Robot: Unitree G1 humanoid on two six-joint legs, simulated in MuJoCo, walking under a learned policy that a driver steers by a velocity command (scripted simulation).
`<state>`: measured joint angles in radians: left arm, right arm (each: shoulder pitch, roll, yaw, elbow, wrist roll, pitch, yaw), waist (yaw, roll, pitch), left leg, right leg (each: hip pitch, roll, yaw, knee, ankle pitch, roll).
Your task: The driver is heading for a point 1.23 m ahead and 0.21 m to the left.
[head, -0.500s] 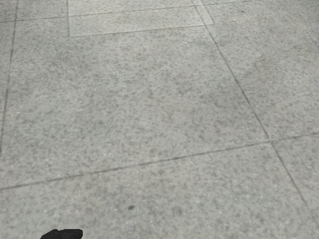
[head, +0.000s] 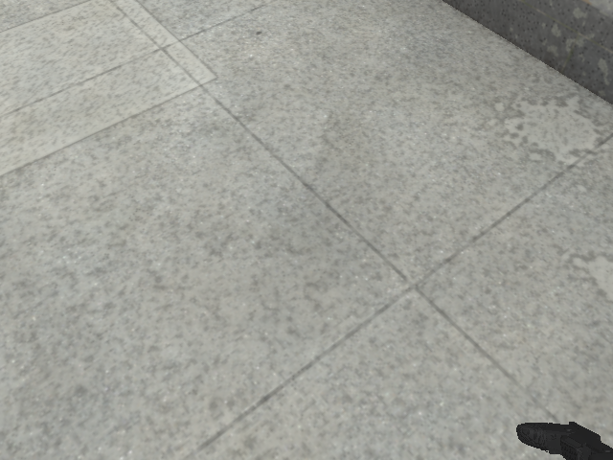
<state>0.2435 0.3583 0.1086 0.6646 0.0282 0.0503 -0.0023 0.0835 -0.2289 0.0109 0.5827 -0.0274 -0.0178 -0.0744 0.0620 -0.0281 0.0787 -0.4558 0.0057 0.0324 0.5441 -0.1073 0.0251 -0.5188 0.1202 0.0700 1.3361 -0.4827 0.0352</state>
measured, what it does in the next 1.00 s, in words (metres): steps on the spot: right foot, then left foot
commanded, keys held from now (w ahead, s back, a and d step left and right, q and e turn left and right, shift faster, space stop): shift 0.50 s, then q+shift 0.50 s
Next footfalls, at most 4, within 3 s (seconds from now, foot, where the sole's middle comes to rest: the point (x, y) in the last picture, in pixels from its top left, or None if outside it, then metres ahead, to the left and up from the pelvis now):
0.24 right None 0.02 -0.09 -0.76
0.52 left None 0.09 0.12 -0.76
0.82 right None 0.03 -0.06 -0.76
1.36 left None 0.01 0.22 -0.76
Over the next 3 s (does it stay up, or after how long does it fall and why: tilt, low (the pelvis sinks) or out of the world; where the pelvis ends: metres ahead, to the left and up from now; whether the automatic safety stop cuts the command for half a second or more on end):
stays up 1.25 0.17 0.00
